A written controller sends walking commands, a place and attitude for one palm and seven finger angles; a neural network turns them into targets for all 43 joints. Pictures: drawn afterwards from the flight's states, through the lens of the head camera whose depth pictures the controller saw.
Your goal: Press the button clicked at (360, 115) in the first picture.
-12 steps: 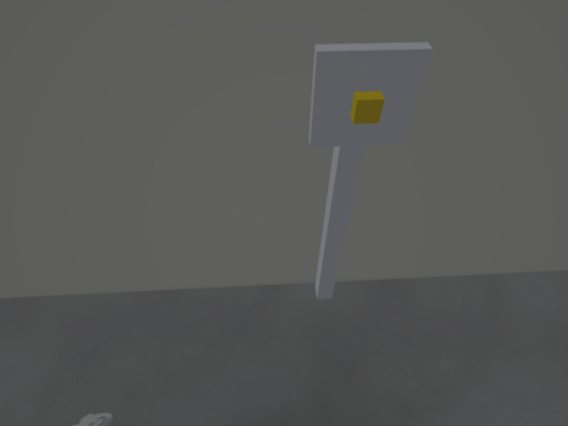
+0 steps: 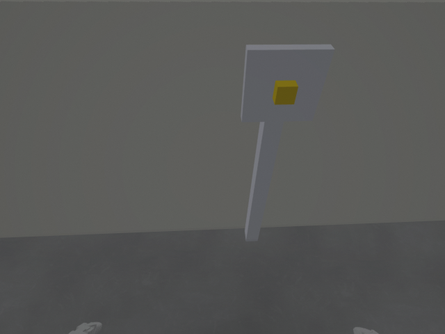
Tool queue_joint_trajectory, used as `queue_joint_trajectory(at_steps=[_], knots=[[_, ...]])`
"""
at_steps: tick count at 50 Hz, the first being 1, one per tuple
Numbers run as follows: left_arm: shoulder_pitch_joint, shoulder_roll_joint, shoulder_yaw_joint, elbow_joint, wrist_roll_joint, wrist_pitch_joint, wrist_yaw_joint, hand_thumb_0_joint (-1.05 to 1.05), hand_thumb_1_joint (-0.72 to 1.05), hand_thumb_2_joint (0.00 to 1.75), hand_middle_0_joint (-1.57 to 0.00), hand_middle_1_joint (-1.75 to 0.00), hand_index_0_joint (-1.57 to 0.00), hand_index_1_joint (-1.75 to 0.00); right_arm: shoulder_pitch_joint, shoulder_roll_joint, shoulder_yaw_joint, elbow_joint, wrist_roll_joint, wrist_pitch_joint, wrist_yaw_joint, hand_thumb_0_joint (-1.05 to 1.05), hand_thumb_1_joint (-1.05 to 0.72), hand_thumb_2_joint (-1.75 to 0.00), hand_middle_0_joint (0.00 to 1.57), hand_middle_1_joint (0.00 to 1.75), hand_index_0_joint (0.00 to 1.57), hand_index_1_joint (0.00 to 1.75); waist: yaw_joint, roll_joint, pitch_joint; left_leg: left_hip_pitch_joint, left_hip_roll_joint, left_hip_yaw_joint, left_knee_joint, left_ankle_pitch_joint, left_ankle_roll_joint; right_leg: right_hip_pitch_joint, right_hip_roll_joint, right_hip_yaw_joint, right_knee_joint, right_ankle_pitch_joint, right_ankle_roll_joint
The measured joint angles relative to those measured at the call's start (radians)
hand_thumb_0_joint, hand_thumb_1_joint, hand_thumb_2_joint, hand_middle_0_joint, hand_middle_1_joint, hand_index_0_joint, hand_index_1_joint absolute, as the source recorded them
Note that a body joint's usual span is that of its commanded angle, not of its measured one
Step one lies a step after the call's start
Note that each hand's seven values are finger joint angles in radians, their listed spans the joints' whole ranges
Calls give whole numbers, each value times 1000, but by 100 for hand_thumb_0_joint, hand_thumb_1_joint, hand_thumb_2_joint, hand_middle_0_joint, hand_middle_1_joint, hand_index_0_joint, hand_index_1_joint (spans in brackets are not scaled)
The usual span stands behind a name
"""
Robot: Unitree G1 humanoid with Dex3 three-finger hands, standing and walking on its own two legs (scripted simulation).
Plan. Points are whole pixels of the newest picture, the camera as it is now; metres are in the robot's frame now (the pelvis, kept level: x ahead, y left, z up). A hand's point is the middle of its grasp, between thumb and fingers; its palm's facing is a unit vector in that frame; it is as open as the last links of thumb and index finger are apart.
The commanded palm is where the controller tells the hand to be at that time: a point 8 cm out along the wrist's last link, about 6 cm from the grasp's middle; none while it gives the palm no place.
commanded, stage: stand and wait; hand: left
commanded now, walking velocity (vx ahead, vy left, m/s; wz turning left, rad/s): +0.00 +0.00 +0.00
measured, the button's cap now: (284, 91) +0.67 -0.12 +0.11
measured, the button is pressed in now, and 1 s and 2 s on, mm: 0 0 0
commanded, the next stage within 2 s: look at it before walking up in 0.58 s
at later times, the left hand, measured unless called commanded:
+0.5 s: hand out of the picture +0.04 +0.24 -0.15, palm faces -0.01 -0.94 -0.34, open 7.4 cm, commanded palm none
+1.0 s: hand out of the picture +0.04 +0.23 -0.15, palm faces -0.02 -0.95 -0.32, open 7.4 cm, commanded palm none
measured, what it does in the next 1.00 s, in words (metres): stands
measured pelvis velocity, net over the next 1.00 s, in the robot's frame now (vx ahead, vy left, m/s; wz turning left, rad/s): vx -0.03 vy -0.01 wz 0.00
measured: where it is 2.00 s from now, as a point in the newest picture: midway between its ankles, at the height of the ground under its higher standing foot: outside the picture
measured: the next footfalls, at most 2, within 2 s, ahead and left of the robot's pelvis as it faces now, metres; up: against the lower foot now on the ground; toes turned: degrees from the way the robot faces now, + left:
none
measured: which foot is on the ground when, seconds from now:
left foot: down 0.00-1.00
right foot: down 0.00-1.00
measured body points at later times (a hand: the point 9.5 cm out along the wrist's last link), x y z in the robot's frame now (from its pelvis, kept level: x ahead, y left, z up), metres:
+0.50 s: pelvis -0.02 -0.01 +0.00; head -0.02 -0.01 +0.45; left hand +0.04 +0.29 -0.13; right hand +0.05 -0.30 -0.13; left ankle -0.02 +0.11 -0.74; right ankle -0.02 -0.13 -0.74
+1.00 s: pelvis -0.03 -0.01 +0.01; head -0.03 -0.01 +0.46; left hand +0.04 +0.28 -0.13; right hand +0.04 -0.30 -0.13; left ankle -0.02 +0.11 -0.74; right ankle -0.02 -0.13 -0.74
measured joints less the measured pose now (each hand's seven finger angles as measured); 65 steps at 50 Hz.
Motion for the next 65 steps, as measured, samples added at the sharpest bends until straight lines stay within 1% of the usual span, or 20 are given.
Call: queue_joint_trajectory(at_steps=[15,24,45,65], knots=[[41,3,10,58,-1,4,-1,1,90,89,-21,-30,-20,-30,48,-5,-4,67,5,7,-2,0,-91,-89,20,30,20,30,1,-3,25,9,11,-8,-38,36,-11,14,11,-9,-44,38,-9],[46,7,12,85,-2,2,-1,1,90,89,-20,-30,-20,-30,66,-7,-3,98,7,7,-1,0,-91,-90,20,30,20,30,-1,3,28,12,15,-10,-57,57,-14,16,14,-11,-61,57,-12],[33,-4,11,85,1,-4,-4,1,90,89,-20,-30,-20,-30,62,0,-3,103,5,1,3,0,-91,-90,20,30,20,30,-3,3,18,1,20,-10,-73,80,-19,4,19,-10,-77,80,-16],[35,3,13,91,0,-7,-2,1,90,89,-20,-30,-20,-30,53,-2,-1,109,8,0,0,0,-91,-90,20,30,20,30,0,-2,25,14,19,-11,-85,77,-18,20,19,-11,-93,80,-14]])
